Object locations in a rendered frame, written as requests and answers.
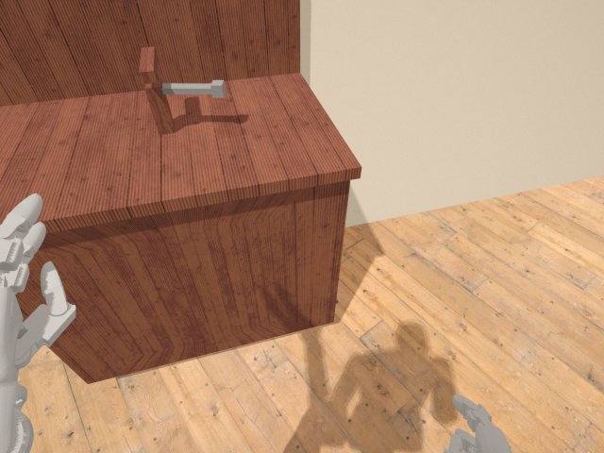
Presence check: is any left robot hand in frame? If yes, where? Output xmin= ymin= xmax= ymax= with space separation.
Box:
xmin=0 ymin=193 xmax=76 ymax=383

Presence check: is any counter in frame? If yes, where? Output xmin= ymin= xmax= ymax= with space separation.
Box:
xmin=0 ymin=0 xmax=361 ymax=384

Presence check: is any tap lever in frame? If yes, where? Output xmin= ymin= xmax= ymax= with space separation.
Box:
xmin=162 ymin=80 xmax=226 ymax=98

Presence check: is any right robot hand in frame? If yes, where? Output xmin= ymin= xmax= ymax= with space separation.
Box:
xmin=444 ymin=394 xmax=512 ymax=453

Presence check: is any robot left forearm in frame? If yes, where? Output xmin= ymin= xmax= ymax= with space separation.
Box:
xmin=0 ymin=382 xmax=34 ymax=453

